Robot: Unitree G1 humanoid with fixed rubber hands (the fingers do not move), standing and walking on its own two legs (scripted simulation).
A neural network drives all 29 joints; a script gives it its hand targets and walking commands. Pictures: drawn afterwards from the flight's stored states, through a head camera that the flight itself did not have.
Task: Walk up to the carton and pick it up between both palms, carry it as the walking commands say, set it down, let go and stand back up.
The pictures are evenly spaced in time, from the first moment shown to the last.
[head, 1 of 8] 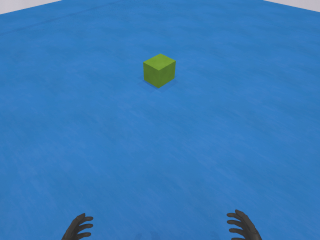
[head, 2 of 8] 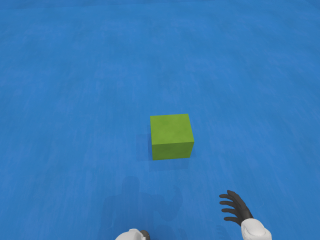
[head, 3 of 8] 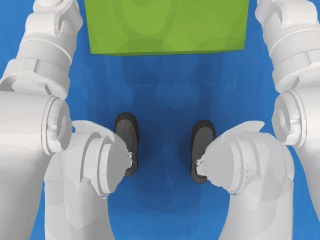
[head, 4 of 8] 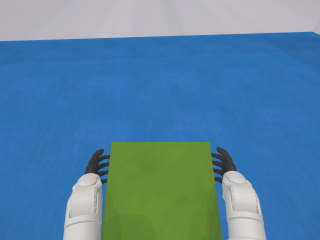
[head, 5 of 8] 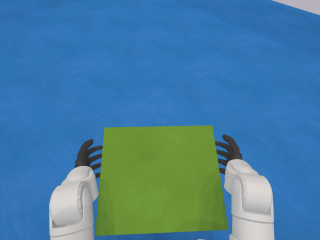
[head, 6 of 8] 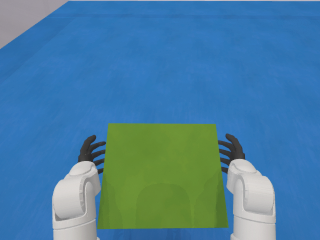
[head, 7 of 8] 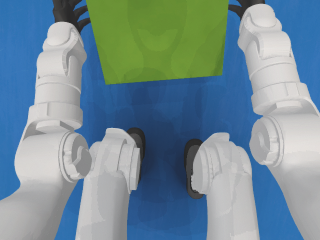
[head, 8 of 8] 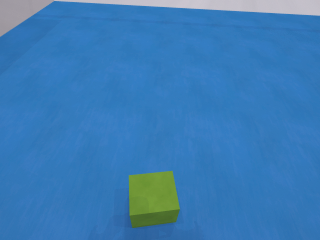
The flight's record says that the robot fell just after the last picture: no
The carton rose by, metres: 0.66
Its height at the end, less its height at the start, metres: +0.00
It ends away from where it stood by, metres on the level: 1.07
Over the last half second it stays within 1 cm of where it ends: yes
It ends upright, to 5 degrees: yes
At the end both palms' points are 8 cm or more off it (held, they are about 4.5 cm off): yes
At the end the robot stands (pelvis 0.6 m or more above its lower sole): yes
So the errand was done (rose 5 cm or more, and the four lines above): yes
